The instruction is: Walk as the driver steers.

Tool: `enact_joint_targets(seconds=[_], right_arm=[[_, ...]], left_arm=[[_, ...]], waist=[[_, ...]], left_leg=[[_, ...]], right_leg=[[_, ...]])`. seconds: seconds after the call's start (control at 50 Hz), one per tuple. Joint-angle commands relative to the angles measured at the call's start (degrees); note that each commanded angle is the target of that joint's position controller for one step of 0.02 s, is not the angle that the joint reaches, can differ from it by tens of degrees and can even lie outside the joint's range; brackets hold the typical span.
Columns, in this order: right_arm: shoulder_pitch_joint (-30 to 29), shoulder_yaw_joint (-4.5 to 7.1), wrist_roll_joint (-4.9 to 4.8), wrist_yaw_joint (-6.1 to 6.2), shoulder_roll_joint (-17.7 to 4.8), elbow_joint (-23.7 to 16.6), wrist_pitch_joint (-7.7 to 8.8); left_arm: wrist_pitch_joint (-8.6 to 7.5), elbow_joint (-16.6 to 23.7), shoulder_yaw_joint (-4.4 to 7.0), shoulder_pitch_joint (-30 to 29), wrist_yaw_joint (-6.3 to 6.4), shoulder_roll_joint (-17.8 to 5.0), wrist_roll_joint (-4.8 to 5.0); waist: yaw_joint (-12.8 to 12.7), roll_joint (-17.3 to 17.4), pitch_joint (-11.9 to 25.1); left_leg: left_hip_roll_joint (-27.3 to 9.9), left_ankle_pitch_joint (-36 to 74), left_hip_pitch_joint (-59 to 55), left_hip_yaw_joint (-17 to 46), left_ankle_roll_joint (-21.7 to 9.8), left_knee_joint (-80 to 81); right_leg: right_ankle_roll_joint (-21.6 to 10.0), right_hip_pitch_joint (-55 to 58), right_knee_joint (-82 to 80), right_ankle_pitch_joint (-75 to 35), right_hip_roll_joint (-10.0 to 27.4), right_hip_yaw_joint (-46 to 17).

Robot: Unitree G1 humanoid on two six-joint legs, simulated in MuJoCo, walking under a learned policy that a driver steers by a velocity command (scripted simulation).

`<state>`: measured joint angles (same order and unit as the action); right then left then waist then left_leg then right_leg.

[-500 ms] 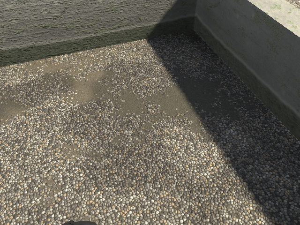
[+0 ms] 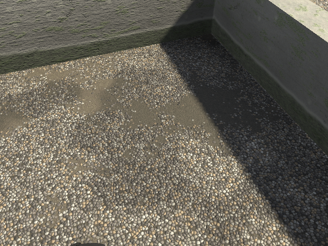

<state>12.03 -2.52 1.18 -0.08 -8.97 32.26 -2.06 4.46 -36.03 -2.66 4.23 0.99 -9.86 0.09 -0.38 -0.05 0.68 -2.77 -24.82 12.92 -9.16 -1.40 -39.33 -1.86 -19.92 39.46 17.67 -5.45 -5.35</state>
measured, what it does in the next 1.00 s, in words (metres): stands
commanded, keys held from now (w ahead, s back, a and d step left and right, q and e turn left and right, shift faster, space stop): w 1.00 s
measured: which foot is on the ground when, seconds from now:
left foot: down 0.00-1.00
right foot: down 0.00-1.00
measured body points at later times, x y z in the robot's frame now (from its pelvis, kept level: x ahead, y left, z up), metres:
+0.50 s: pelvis +0.00 +0.00 +0.00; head -0.01 +0.00 +0.45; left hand +0.20 +0.21 -0.08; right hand +0.17 -0.20 -0.09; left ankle -0.04 +0.09 -0.72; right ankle +0.03 -0.10 -0.72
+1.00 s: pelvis +0.00 +0.00 +0.00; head -0.01 +0.00 +0.45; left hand +0.20 +0.21 -0.08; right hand +0.17 -0.20 -0.09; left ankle -0.04 +0.09 -0.72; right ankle +0.04 -0.10 -0.72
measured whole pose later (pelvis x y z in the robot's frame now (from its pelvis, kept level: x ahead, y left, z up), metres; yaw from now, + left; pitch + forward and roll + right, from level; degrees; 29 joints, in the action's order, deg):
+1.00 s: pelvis +0.00 +0.00 +0.00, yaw +0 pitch -1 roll +0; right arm 12.1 -2.6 1.2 -0.1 -8.8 32.3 -2.1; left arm 4.4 -36.0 -2.7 4.4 1.0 -9.7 0.0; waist -0.4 -0.1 0.8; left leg -2.7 -25.0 12.9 -8.8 -1.4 -39.4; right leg -1.9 -20.1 39.6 17.7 -5.1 -4.7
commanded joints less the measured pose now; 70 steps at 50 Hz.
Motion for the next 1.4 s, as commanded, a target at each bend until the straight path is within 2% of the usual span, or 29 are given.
enact_joint_targets(seconds=[0.02,0.04,0.08,0.14,0.18,0.24,0.28,0.36,0.42,0.5,0.52,0.56,0.6,0.62,0.64,0.66,0.7,0.74,0.8,0.82,0.86,0.92,0.96,1.02,1.06,1.12,1.16,1.2,1.4], right_arm=[[-2.88,0.79,-0.1,-0.06,-3.01,-4.95,1.28],[-5.55,1.0,-0.33,0.13,-3.99,-6.18,0.65],[-0.68,1.42,0.13,0.17,-4.45,-4.48,1.05],[-5.53,1.02,-0.34,0.19,-4.0,-6.08,0.64],[-1.0,1.37,0.11,0.18,-4.28,-4.55,0.94],[-5.53,0.97,-0.32,0.16,-3.84,-6.09,0.61],[-0.98,1.36,0.11,0.17,-4.23,-4.55,0.94],[-5.58,0.96,-0.32,0.13,-3.94,-6.16,0.65],[-0.42,1.39,0.19,0.26,-4.18,-4.39,0.98],[-3.24,0.7,-0.12,-0.11,-2.85,-5.05,1.24],[-5.48,0.85,-0.22,0.06,-3.76,-6.16,0.62],[-0.48,1.4,0.09,0.16,-4.51,-4.36,1.12],[-5.17,0.99,-0.24,0.25,-3.97,-5.93,0.6],[-1.93,1.28,-0.06,0.2,-4.3,-4.55,1.14],[-5.09,1.06,-0.31,0.24,-4.05,-6.04,0.42],[-1.82,1.19,0.06,0.19,-4.03,-4.66,0.95],[-5.38,0.9,-0.27,0.18,-3.69,-6.13,0.47],[-0.91,1.35,0.07,0.18,-4.16,-4.51,0.94],[-2.93,0.67,-0.08,-0.08,-2.74,-4.93,1.27],[-5.65,0.87,-0.28,0.1,-3.72,-6.16,0.64],[-0.67,1.33,0.11,0.15,-4.3,-4.42,1.07],[-5.65,0.92,-0.35,0.17,-3.86,-6.05,0.64],[-1.05,1.27,0.07,0.18,-4.17,-4.49,0.94],[-5.59,0.88,-0.32,0.15,-3.7,-6.05,0.6],[-0.97,1.27,0.08,0.17,-4.12,-4.47,0.94],[-5.59,0.87,-0.31,0.15,-3.68,-6.04,0.6],[-0.27,1.2,0.12,0.16,-4.05,-4.16,0.91],[-4.21,0.59,0.04,0.17,-3.17,-5.51,0.44],[-0.31,0.41,0.21,-0.15,-3.15,-1.82,0.4]], left_arm=[[-0.61,5.55,1.15,-6.31,0.38,-4.43,0.23],[-0.91,6.58,0.96,-8.05,-0.62,-3.59,0.21],[-1.2,4.41,1.25,-3.27,0.22,-4.46,-0.28],[-1.03,6.56,0.97,-8.12,-0.59,-3.49,0.03],[-1.13,4.42,1.23,-3.37,0.22,-4.39,-0.21],[-1.01,6.58,0.94,-8.14,-0.58,-3.45,0.06],[-1.14,4.43,1.21,-3.39,0.23,-4.39,-0.21],[-0.93,6.6,0.94,-8.0,-0.62,-3.54,0.21],[-1.39,4.3,1.25,-3.19,0.28,-4.31,-0.26],[-0.47,5.64,1.13,-6.38,0.32,-4.45,0.33],[-0.87,6.62,0.94,-7.99,-0.67,-3.57,0.26],[-1.27,4.44,1.22,-3.19,0.19,-4.33,-0.37],[-1.22,6.46,1.04,-8.1,-0.58,-3.52,-0.14],[-1.1,4.88,1.1,-4.08,0.22,-3.92,-0.23],[-1.15,6.18,1.07,-7.5,-0.64,-3.69,-0.23],[-1.04,4.77,1.12,-3.98,0.24,-4.03,-0.16],[-1.06,6.49,0.98,-7.98,-0.58,-3.5,-0.02],[-1.22,4.47,1.16,-3.33,0.25,-4.24,-0.26],[-0.65,5.65,1.09,-6.35,0.38,-4.37,0.28],[-0.95,6.66,0.89,-8.03,-0.62,-3.45,0.29],[-1.27,4.49,1.17,-3.2,0.2,-4.3,-0.31],[-1.1,6.62,0.92,-8.02,-0.61,-3.36,0.03],[-1.19,4.49,1.16,-3.27,0.19,-4.21,-0.26],[-1.07,6.61,0.9,-8.0,-0.59,-3.3,0.04],[-1.21,4.49,1.15,-3.27,0.21,-4.2,-0.25],[-1.08,6.62,0.89,-8.03,-0.59,-3.29,0.07],[-1.19,4.11,1.12,-2.4,0.23,-4.1,-0.24],[-1.22,5.57,0.93,-6.1,-0.52,-3.17,-0.01],[-1.14,0.19,1.04,-1.68,-1.14,-2.97,-0.48]], waist=[[0.29,-0.78,2.13],[-0.57,1.35,-0.96],[0.38,0.35,7.38],[-0.59,1.36,-0.54],[0.33,0.32,7.18],[-0.56,1.19,-0.43],[0.36,0.2,7.24],[-0.58,1.37,-0.97],[0.53,0.03,8.62],[0.26,-0.61,1.3],[-0.57,1.42,-1.04],[0.36,0.53,7.49],[-0.51,1.08,-0.13],[-0.04,1.0,6.11],[-0.54,1.04,0.0],[0.1,0.56,6.1],[-0.52,0.72,-0.42],[0.4,-0.07,7.52],[0.36,-1.16,2.04],[-0.55,1.19,-0.9],[0.39,0.4,7.43],[-0.65,1.41,-0.62],[0.3,0.44,7.08],[-0.62,1.17,-0.49],[0.33,0.22,7.19],[-0.59,1.12,-0.46],[0.26,0.09,7.5],[-0.61,0.17,-0.43],[-0.93,-0.08,1.27]], left_leg=[[-2.02,3.25,-2.41,4.37,-1.22,6.94],[-3.83,14.3,-1.42,6.14,-1.13,6.96],[-3.1,6.54,-4.23,4.53,-1.07,6.6],[-4.01,14.33,-1.22,6.17,-1.19,7.15],[-2.86,6.23,-3.88,4.29,-0.97,6.48],[-3.85,14.09,-1.26,6.1,-1.13,6.95],[-2.81,5.93,-3.9,4.31,-0.94,6.39],[-3.75,14.36,-1.3,6.25,-1.13,6.9],[-2.95,6.51,-4.42,4.38,-0.89,6.29],[-1.8,3.48,-2.04,4.51,-1.19,6.77],[-3.88,14.79,-1.45,6.48,-1.17,6.92],[-3.2,6.71,-4.13,4.9,-1.16,6.8],[-4.3,14.73,-0.95,6.48,-1.22,7.38],[-2.92,5.56,-3.1,4.76,-1.2,7.12],[-3.93,14.77,-0.62,6.09,-1.06,7.06],[-2.82,5.37,-2.97,4.59,-1.03,6.92],[-3.79,13.9,-0.66,6.2,-1.03,7.02],[-2.49,5.39,-3.67,4.29,-0.84,6.19],[-1.65,2.93,-2.22,4.45,-1.14,6.52],[-3.47,14.11,-1.26,6.32,-1.05,6.66],[-2.95,6.22,-4.02,4.86,-1.06,6.55],[-3.88,14.21,-0.79,6.51,-1.2,7.19],[-2.75,6.04,-3.51,4.62,-0.99,6.57],[-3.7,14.08,-0.83,6.4,-1.13,6.99],[-2.65,5.87,-3.6,4.59,-0.94,6.41],[-3.63,14.09,-0.89,6.42,-1.11,6.88],[-2.68,5.12,-3.84,4.68,-0.99,6.51],[-3.62,11.79,-0.74,6.46,-1.03,7.54],[-4.0,11.41,-5.43,7.3,0.04,17.32]], right_leg=[[-1.53,-2.88,-8.11,-5.62,4.02,-4.75],[-1.33,-5.07,-4.64,-17.28,3.85,-2.04],[-1.35,0.58,-6.18,-10.55,3.26,-2.65],[-1.33,-4.27,-4.29,-17.91,3.78,-1.7],[-1.36,0.63,-6.14,-10.82,3.35,-2.67],[-1.38,-4.33,-4.41,-17.79,3.88,-1.8],[-1.4,0.54,-6.26,-10.57,3.44,-2.76],[-1.33,-5.05,-4.62,-17.09,3.94,-1.9],[-1.38,1.48,-6.11,-11.08,3.31,-2.43],[-1.43,-3.69,-8.55,-4.68,4.25,-4.79],[-1.24,-5.46,-4.56,-16.49,3.88,-1.84],[-1.26,0.7,-6.15,-9.98,3.3,-2.3],[-1.25,-3.65,-3.98,-18.12,3.62,-1.13],[-1.25,0.47,-6.25,-9.61,3.54,-2.45],[-1.23,-3.21,-3.95,-19.06,3.69,-0.88],[-1.25,0.3,-6.28,-9.8,3.53,-2.56],[-1.3,-3.84,-4.34,-17.98,3.88,-1.38],[-1.45,0.99,-6.38,-10.53,3.69,-2.7],[-1.6,-3.2,-8.6,-4.6,4.45,-4.9],[-1.36,-5.19,-4.89,-16.57,4.16,-1.95],[-1.33,0.52,-6.28,-9.74,3.5,-2.44],[-1.27,-4.13,-4.3,-17.32,3.97,-1.33],[-1.29,0.71,-6.14,-10.19,3.53,-2.32],[-1.33,-4.08,-4.38,-17.41,4.05,-1.39],[-1.36,0.68,-6.23,-10.12,3.62,-2.42],[-1.36,-4.17,-4.44,-17.31,4.12,-1.45],[-1.46,0.86,-6.7,-8.9,3.76,-2.74],[-1.71,-3.24,-5.66,-15.02,4.2,-2.34],[-1.45,4.25,-18.66,-15.14,7.73,-7.17]])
